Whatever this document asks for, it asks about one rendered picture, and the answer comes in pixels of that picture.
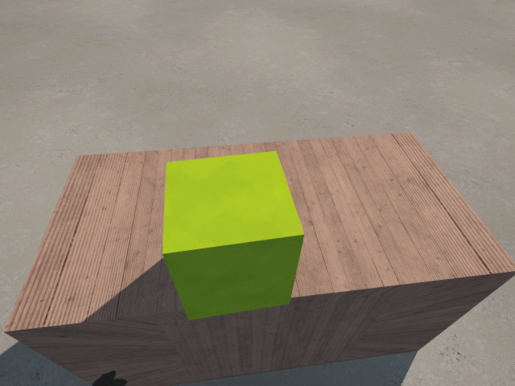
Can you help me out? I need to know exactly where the pedestal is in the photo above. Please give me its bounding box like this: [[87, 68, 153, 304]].
[[3, 132, 515, 386]]

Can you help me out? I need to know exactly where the carton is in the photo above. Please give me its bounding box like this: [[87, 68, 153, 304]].
[[163, 151, 304, 320]]

